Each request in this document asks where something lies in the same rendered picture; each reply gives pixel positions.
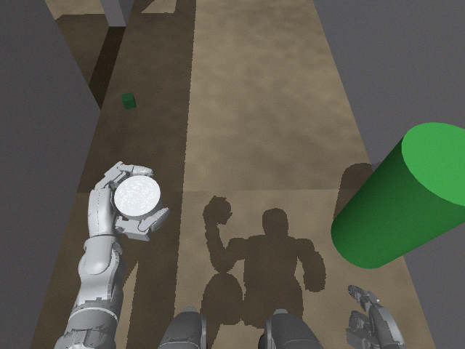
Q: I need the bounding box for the left robot arm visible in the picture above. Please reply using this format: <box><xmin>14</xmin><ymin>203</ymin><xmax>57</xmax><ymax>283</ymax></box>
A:
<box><xmin>54</xmin><ymin>235</ymin><xmax>126</xmax><ymax>349</ymax></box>

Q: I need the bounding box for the right robot hand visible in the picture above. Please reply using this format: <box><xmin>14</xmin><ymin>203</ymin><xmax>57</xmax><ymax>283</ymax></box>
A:
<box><xmin>346</xmin><ymin>285</ymin><xmax>405</xmax><ymax>349</ymax></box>

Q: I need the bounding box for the left robot hand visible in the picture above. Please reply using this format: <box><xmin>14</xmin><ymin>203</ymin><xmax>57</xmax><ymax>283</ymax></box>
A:
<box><xmin>88</xmin><ymin>161</ymin><xmax>170</xmax><ymax>241</ymax></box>

